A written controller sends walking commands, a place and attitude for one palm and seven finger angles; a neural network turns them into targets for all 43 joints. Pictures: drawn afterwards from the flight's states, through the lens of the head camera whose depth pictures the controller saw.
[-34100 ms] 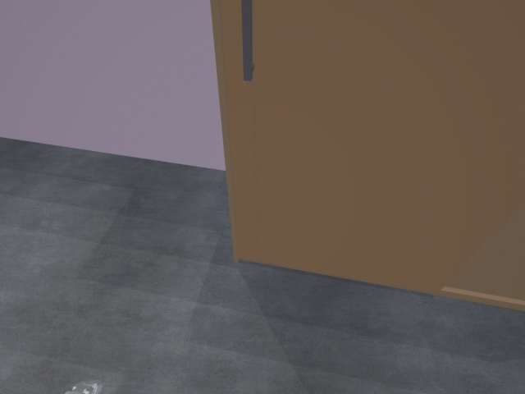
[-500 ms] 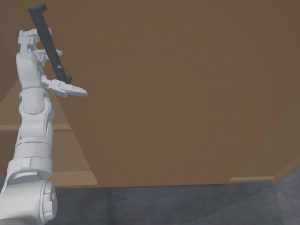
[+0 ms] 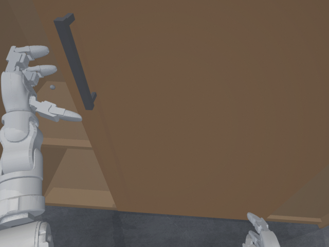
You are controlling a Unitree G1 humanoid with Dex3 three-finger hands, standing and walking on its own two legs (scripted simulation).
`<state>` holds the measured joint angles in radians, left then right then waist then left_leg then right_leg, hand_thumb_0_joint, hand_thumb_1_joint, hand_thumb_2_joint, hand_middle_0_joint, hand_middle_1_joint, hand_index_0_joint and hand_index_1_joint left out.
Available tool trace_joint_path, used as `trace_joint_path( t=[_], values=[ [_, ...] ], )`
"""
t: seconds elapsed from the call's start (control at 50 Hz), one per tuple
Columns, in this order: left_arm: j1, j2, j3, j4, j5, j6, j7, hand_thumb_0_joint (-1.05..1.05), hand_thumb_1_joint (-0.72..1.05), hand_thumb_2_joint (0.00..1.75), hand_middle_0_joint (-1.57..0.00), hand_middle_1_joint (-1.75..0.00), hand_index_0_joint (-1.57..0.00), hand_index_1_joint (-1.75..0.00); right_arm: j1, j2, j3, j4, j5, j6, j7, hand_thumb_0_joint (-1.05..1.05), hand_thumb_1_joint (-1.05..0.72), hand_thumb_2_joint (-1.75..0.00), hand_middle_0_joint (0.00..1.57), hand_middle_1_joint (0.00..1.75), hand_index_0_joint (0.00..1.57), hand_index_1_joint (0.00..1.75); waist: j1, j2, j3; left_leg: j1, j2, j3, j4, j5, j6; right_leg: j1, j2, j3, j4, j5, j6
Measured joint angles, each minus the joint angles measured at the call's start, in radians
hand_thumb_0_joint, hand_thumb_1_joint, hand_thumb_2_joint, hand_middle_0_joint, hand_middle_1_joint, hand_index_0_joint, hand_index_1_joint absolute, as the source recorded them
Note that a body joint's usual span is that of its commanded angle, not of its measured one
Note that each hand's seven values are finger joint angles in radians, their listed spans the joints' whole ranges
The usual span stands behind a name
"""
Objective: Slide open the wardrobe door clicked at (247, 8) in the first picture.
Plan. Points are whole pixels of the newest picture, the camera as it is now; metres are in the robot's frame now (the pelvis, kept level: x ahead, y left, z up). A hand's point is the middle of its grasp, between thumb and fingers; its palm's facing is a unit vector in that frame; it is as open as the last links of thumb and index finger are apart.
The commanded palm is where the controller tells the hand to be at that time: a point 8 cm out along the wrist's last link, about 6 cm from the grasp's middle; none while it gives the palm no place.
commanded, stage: slip the hand off the handle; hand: left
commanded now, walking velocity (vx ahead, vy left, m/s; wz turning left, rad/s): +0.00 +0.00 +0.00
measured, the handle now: (80, 67) +0.42 +0.24 +0.24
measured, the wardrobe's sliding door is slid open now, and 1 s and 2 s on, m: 0.47 0.47 0.47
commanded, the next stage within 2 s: draw the hand back to the body in 0.84 s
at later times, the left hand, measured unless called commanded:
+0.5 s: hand (25, 108) +0.29 +0.30 +0.22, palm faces +0.42 -0.90 -0.10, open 14.7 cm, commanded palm +0.26 +0.33 +0.21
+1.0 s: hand (7, 131) +0.24 +0.30 +0.22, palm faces +0.40 -0.91 -0.09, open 14.7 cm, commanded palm +0.20 +0.33 +0.21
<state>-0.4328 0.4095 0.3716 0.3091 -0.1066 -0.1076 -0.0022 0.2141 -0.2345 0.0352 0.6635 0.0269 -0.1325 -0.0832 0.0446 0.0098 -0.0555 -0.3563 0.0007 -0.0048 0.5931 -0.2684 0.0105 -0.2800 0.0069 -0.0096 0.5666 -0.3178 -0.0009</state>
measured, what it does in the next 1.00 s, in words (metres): stands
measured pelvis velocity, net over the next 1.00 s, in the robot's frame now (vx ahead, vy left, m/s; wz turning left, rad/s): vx -0.01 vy -0.01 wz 0.02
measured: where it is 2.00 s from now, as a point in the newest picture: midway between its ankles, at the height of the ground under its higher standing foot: outside the picture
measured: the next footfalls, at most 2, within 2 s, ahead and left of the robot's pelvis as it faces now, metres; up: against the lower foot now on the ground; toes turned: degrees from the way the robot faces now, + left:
none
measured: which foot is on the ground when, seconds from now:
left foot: down 0.00-1.00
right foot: down 0.00-1.00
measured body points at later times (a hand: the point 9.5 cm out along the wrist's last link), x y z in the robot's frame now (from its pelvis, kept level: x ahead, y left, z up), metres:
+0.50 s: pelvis -0.01 -0.01 +0.00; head -0.03 -0.02 +0.45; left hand +0.26 +0.34 +0.23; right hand +0.14 -0.26 -0.09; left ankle +0.02 +0.11 -0.73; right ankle -0.01 -0.12 -0.73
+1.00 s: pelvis -0.01 -0.01 +0.00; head -0.04 -0.02 +0.45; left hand +0.21 +0.35 +0.22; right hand +0.18 -0.23 -0.07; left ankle +0.02 +0.11 -0.73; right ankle -0.01 -0.12 -0.73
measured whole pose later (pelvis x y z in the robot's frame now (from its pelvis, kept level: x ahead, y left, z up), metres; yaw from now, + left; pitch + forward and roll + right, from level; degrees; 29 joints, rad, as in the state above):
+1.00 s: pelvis -0.01 -0.01 +0.00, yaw +1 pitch -1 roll -1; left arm -0.06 0.41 0.50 -0.02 -0.28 -0.05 -0.17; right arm 0.22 -0.24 0.07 0.67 0.04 -0.21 -0.13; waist 0.09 0.03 -0.05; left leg -0.32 0.00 -0.03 0.60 -0.26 0.00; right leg -0.24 0.01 -0.03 0.58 -0.32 -0.01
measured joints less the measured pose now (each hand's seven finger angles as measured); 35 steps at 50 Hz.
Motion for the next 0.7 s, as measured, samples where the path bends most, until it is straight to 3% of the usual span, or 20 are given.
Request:
trace_joint_path(
  t=[0.18,0.32,0.48,0.7],
  values=[
    [-0.006,0.050,0.055,0.041,-0.037,-0.013,-0.081,-0.01,-0.55,0.19,-0.26,-1.15,-0.25,-1.15,0.049,-0.014,-0.009,0.020,0.007,0.013,-0.012,0.01,-0.90,-0.90,0.20,0.30,0.21,0.30,-0.015,0.009,-0.006,-0.018,0.005,-0.005,0.013,-0.008,-0.004,-0.015,0.005,-0.004,0.008,-0.006,-0.005],
    [0.134,0.036,0.109,-0.083,-0.082,-0.011,-0.110,-0.01,-0.55,0.19,-0.25,-1.15,-0.25,-1.15,0.086,-0.019,-0.021,0.010,0.010,0.021,0.001,0.01,-0.90,-0.90,0.20,0.30,0.21,0.30,-0.024,0.020,-0.021,-0.002,0.014,0.018,0.004,-0.010,-0.006,-0.015,0.012,0.019,0.012,-0.005,-0.006],
    [0.247,0.021,0.151,-0.181,-0.110,0.015,-0.111,-0.01,-0.55,0.19,-0.26,-1.15,-0.25,-1.15,0.067,-0.016,-0.015,0.012,0.016,0.009,-0.016,0.01,-0.90,-0.90,0.20,0.30,0.20,0.30,-0.003,0.019,-0.019,0.011,0.016,0.009,0.007,-0.002,-0.011,-0.002,0.015,0.010,0.022,-0.004,-0.012],
    [0.226,0.036,0.118,-0.153,-0.135,0.000,-0.158,-0.01,-0.56,0.19,-0.25,-1.15,-0.25,-1.15,-0.013,-0.014,0.012,0.005,0.021,-0.048,-0.052,0.01,-0.90,-0.90,0.20,0.30,0.21,0.30,0.023,0.020,0.000,-0.002,0.012,-0.022,0.017,0.018,-0.016,0.000,0.014,-0.022,0.024,0.009,-0.016]
  ],
)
